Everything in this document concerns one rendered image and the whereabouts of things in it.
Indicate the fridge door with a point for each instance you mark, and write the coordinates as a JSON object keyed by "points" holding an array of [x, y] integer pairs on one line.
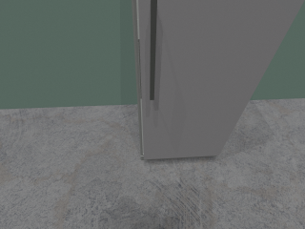
{"points": [[210, 56]]}

